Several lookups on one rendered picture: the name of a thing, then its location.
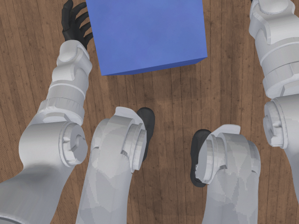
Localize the robot left upper arm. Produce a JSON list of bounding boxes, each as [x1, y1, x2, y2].
[[0, 121, 88, 224]]

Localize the robot right thigh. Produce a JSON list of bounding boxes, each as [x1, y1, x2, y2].
[[200, 133, 259, 224]]

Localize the carton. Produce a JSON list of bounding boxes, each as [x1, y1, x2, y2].
[[86, 0, 207, 76]]

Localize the robot left foot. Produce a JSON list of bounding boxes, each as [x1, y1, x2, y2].
[[136, 107, 155, 162]]

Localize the robot left forearm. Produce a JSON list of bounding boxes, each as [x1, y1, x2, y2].
[[19, 40, 92, 156]]

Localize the robot right forearm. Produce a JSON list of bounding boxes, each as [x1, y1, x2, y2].
[[249, 0, 299, 99]]

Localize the robot right upper arm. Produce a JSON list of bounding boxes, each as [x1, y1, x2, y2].
[[263, 94, 299, 203]]

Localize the robot left hand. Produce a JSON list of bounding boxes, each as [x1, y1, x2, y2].
[[61, 0, 93, 50]]

